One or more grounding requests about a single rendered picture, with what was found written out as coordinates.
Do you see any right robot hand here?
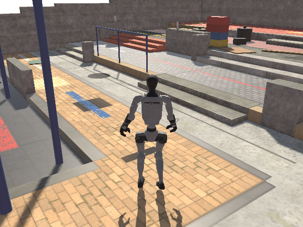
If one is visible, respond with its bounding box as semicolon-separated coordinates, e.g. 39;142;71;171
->
166;125;177;132

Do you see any left robot shin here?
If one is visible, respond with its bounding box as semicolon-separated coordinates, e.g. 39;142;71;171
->
137;153;144;182

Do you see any left robot upper arm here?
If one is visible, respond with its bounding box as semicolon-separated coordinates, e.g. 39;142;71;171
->
127;95;142;121

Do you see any left robot hand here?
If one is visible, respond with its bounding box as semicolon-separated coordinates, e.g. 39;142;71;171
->
120;126;130;137

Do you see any right robot forearm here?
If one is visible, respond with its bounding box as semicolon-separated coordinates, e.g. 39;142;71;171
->
169;114;176;127

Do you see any left robot forearm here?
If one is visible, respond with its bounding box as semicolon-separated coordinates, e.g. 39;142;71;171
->
122;113;131;129

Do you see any robot right foot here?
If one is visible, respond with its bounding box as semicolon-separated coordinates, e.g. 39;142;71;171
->
156;181;165;190

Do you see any right robot upper arm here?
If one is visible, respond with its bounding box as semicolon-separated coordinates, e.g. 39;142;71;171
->
162;95;174;121

